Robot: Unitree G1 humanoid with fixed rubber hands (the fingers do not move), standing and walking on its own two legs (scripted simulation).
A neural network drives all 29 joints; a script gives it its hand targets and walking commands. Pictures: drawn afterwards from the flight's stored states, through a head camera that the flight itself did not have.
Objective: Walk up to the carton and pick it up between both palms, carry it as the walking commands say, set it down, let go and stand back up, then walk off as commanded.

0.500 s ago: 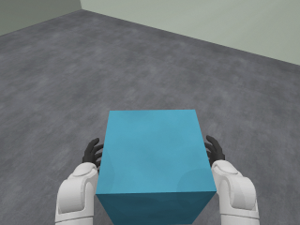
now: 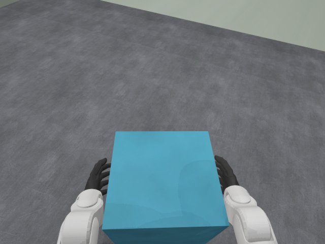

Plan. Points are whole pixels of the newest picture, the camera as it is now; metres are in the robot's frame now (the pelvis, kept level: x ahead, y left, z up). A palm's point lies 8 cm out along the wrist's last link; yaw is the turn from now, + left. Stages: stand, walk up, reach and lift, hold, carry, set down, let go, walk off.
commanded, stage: hold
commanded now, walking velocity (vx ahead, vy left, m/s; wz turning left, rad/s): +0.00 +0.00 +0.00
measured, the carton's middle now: (161, 194) +0.26 +0.02 -0.04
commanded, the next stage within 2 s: set down in 0.20 s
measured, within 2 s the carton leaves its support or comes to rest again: neither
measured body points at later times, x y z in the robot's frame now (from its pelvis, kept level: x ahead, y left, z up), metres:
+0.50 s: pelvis -0.03 +0.03 -0.01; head -0.04 +0.05 +0.44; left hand +0.28 +0.20 +0.00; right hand +0.29 -0.12 +0.00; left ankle +0.08 +0.12 -0.74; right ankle -0.01 -0.10 -0.74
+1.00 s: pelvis -0.01 +0.02 -0.02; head +0.09 +0.03 +0.41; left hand +0.31 +0.19 -0.08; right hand +0.34 -0.13 -0.07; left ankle +0.08 +0.12 -0.74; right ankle -0.01 -0.10 -0.74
